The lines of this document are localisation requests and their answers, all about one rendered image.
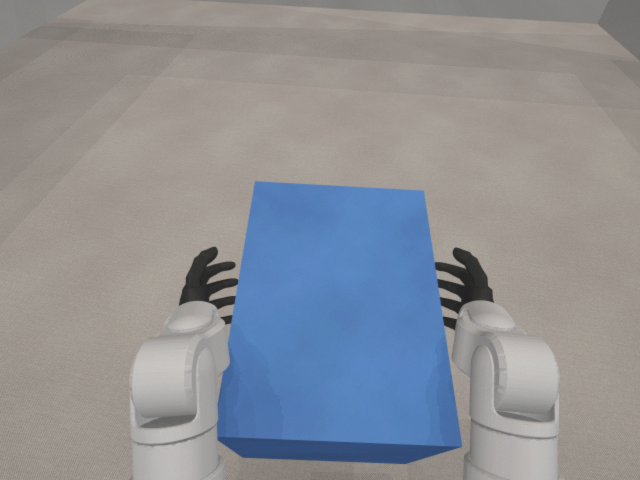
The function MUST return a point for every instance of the carton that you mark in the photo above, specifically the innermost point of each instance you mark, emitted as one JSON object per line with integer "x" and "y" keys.
{"x": 337, "y": 343}

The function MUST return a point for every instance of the right robot hand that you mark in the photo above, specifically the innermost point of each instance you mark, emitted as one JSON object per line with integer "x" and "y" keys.
{"x": 474, "y": 279}

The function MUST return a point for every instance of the right robot forearm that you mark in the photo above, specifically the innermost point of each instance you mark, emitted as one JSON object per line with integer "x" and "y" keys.
{"x": 514, "y": 396}

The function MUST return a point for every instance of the left robot forearm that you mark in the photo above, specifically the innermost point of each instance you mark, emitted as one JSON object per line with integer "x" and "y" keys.
{"x": 173, "y": 397}

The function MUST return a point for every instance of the left robot hand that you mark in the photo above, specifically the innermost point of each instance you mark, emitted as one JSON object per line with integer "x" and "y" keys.
{"x": 196, "y": 287}

